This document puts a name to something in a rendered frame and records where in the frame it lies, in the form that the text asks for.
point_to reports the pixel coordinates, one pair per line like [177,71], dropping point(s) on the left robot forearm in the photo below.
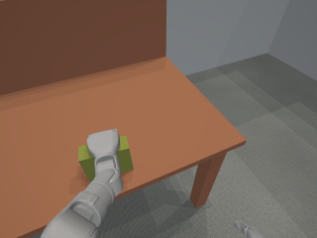
[93,202]

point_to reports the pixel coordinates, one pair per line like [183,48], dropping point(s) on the robot right hand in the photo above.
[247,229]

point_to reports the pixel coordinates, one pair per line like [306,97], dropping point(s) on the robot left upper arm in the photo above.
[72,225]

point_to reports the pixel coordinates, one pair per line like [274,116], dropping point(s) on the table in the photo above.
[72,68]

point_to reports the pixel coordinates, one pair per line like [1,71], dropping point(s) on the sponge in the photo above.
[86,160]

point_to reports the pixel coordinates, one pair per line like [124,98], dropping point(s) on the robot left hand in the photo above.
[107,141]

